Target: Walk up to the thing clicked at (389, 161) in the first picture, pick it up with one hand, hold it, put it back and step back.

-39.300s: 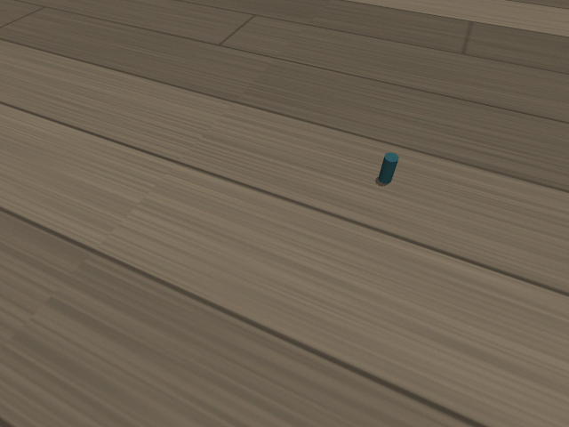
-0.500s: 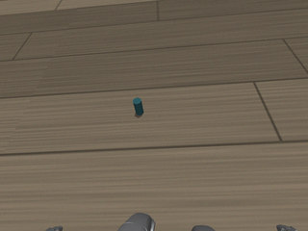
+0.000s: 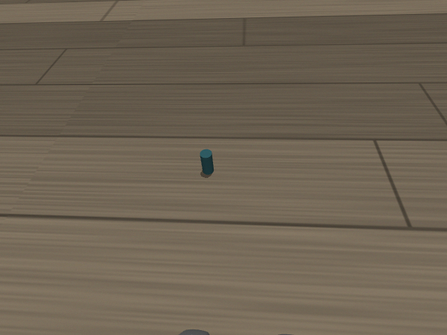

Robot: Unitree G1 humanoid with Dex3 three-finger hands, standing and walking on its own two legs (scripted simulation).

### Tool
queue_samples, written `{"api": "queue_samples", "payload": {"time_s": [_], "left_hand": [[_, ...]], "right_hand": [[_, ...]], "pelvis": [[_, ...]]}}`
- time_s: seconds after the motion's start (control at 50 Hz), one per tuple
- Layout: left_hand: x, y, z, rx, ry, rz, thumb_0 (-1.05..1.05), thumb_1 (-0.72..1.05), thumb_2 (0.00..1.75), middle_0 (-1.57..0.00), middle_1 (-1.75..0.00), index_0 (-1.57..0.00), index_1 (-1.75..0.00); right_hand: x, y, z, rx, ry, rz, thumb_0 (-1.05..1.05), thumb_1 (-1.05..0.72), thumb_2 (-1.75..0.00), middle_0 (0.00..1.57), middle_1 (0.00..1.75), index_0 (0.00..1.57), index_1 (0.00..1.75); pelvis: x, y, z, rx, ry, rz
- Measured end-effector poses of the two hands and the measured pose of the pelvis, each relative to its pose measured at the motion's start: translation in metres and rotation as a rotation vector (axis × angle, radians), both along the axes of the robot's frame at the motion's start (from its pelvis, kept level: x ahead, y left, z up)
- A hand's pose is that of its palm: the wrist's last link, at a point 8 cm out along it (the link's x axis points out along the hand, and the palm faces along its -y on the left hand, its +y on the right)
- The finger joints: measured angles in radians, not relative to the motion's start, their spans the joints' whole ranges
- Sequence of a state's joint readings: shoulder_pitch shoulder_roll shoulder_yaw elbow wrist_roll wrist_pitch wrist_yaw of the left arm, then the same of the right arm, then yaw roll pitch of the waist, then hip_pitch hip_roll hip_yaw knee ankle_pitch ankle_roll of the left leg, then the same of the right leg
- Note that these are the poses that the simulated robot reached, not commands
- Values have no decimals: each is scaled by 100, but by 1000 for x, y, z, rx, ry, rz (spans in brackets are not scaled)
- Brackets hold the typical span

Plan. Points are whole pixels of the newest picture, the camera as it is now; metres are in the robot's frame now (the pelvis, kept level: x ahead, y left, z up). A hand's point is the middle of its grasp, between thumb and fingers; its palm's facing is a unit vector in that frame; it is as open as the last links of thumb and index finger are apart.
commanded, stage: step back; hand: left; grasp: from the side
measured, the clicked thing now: (207, 162) +1.05 +0.18 -0.69
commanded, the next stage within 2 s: stand in 0.46 s
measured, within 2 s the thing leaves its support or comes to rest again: neither
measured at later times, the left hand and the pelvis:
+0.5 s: hand out of the picture +0.13 +0.30 -0.15, palm faces -0.01 -0.94 -0.35, open 7.4 cm; pelvis +0.04 +0.04 +0.01, yaw -1 degrees
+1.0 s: hand (96, 334) +0.14 +0.28 -0.14, palm faces -0.05 -0.94 -0.34, open 7.4 cm; pelvis +0.05 +0.03 +0.02, yaw -1 degrees
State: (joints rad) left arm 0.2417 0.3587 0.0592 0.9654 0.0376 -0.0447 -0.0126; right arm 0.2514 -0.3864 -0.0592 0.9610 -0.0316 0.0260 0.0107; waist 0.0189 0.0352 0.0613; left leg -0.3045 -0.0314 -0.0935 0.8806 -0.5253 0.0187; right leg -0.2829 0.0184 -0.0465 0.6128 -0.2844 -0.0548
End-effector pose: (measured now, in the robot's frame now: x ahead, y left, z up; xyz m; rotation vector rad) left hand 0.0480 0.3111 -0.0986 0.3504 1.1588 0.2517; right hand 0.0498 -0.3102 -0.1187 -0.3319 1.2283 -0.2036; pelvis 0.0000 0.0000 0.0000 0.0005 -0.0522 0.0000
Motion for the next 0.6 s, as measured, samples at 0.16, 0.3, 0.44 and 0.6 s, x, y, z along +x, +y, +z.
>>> {"api": "queue_samples", "payload": {"time_s": [0.16, 0.3, 0.44, 0.6], "left_hand": [[7, 7, 4, 0, 22, 26, 1, 90, 90, -21, -30, -21, -30], [37, 31, -14, -15, 35, 19, 1, 90, 90, -21, -30, -20, -30], [66, 34, -16, -41, 17, -14, 1, 90, 90, -21, -30, -20, -30], [80, 26, -7, -63, 29, -36, 1, 90, 90, -21, -30, -20, -30]], "right_hand": [[41, 8, 4, -2, -12, 48, 0, -91, -89, 21, 30, 20, 30], [61, 37, 3, -13, -22, 32, 0, -91, -89, 21, 30, 20, 30], [84, 58, 10, 14, -58, 31, 0, -91, -89, 21, 30, 21, 30], [103, 63, 18, 39, -103, 27, 0, -91, -89, 21, 30, 21, 30]], "pelvis": [[18, 10, 5, 4, 5, 14], [31, 30, -3, 16, 6, 1], [40, 37, 2, -11, 21, -15], [49, 40, 12, -5, 16, -13]]}}
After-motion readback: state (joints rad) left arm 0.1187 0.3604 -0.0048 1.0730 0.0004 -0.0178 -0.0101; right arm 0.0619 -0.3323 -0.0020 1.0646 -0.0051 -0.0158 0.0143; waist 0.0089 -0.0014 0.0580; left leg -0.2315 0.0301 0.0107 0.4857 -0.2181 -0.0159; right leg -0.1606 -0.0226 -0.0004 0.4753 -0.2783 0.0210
